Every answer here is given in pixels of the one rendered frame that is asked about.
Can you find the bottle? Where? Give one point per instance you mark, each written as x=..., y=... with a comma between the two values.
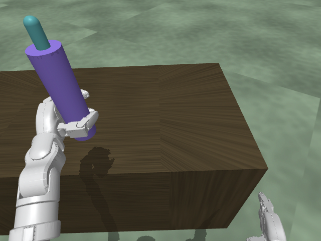
x=53, y=68

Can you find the left robot hand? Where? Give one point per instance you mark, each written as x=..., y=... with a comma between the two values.
x=49, y=120

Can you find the left robot arm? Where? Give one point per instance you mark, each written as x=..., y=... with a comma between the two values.
x=38, y=194

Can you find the right robot hand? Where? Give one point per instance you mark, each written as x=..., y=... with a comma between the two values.
x=270, y=222

